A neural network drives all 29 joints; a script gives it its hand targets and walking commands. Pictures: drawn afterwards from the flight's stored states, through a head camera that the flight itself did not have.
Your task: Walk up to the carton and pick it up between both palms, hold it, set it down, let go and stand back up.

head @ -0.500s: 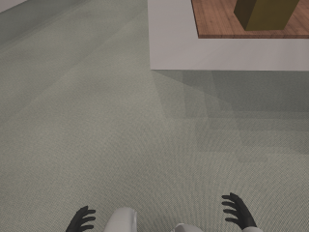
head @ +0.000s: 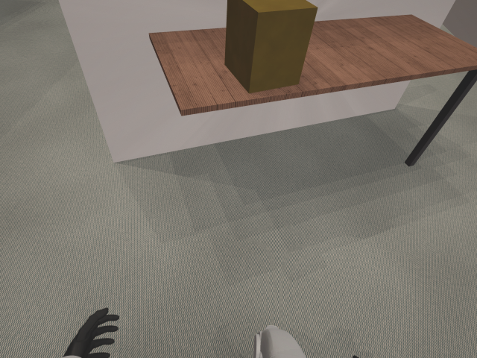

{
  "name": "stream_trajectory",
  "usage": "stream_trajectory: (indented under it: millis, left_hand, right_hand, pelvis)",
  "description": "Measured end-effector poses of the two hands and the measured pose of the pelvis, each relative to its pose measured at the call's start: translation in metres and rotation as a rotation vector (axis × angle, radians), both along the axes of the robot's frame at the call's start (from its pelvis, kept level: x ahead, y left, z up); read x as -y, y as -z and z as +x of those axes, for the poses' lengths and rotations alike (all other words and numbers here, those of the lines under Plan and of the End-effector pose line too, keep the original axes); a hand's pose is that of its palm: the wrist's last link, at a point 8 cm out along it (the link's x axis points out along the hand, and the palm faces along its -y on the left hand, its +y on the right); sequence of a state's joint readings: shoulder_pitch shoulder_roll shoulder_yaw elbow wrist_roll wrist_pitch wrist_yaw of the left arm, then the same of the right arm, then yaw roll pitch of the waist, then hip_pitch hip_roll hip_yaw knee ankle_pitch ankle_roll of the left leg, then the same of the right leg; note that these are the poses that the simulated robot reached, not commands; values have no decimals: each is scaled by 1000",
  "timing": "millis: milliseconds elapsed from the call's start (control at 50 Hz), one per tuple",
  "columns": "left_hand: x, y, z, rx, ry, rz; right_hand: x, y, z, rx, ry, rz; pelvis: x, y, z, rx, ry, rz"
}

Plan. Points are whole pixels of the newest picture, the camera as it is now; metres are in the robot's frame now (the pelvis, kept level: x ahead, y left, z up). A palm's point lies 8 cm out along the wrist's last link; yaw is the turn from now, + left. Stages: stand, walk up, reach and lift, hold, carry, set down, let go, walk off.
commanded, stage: walk up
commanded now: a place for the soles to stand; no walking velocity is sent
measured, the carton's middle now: (265, 39) +1.05 -0.09 +0.07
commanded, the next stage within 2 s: none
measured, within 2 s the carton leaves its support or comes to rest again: neither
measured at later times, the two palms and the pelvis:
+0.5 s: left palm (141, 294) +0.25 +0.18 -0.10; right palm (349, 260) +0.34 -0.25 -0.10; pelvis +0.19 -0.05 +0.00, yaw -4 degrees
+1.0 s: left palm (213, 169) +0.57 +0.06 -0.08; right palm (378, 265) +0.34 -0.34 -0.13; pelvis +0.36 -0.09 -0.01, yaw -10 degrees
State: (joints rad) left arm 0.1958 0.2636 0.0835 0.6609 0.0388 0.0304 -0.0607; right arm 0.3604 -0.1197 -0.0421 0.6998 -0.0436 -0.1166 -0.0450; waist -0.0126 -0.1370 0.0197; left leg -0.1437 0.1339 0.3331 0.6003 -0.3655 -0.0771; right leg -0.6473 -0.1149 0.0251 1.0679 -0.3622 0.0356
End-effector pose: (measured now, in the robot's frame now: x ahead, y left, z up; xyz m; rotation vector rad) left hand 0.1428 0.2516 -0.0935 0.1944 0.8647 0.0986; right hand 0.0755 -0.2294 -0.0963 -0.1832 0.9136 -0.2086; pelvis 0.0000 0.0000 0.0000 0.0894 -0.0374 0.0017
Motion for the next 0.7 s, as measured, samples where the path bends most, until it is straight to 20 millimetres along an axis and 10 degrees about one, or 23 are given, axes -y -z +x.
stream_trajectory:
  millis: [120,240,520,600,700]
  left_hand:
    - [73,-11,113,153,136,-11]
    - [109,3,133,107,72,-4]
    - [72,11,110,-150,-117,16]
    - [57,30,127,-217,-100,-3]
    - [61,37,193,-221,24,-1]
  right_hand:
    - [53,30,32,-71,66,30]
    - [77,41,110,-30,11,63]
    - [18,0,273,85,-155,141]
    - [5,-4,306,161,-130,122]
    - [21,-3,299,133,21,76]
  pelvis:
    - [35,18,62,-12,50,-29]
    - [53,26,103,-29,87,-78]
    - [51,-2,197,-50,61,-121]
    - [42,9,230,-33,69,-97]
    - [45,9,261,-20,109,-56]
